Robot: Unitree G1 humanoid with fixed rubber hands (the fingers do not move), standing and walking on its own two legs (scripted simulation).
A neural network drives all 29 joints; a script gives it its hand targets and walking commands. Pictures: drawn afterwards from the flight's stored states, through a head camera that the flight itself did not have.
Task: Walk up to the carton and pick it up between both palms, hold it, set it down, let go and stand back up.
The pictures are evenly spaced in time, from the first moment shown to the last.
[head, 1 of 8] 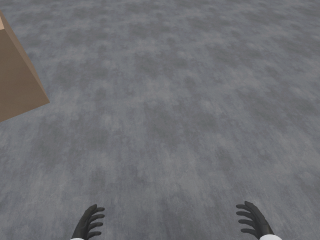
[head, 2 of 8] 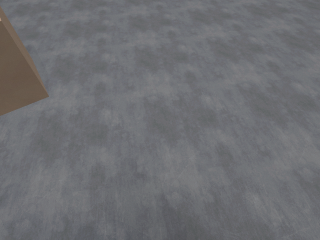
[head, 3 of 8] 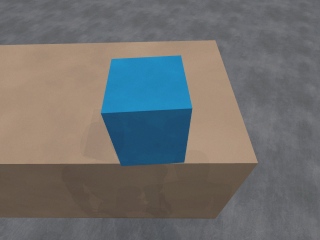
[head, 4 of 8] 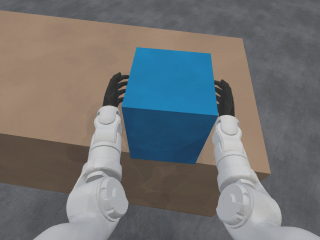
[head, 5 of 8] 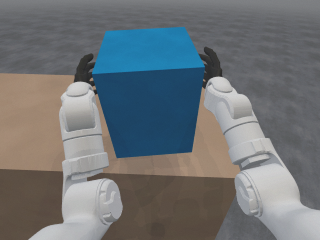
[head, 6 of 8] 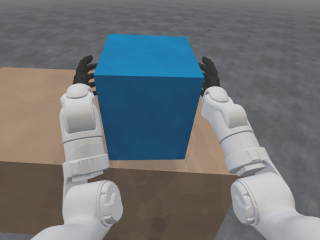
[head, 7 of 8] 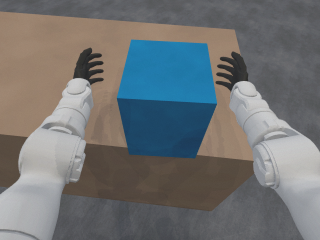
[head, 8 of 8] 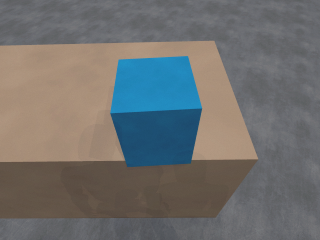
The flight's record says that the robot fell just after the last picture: no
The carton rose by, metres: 0.19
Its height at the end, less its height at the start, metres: +0.00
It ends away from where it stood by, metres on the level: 0.02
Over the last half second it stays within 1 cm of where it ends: yes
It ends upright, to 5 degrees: yes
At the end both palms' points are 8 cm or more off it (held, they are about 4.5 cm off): yes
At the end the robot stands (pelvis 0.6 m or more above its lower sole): yes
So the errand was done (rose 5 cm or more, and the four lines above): yes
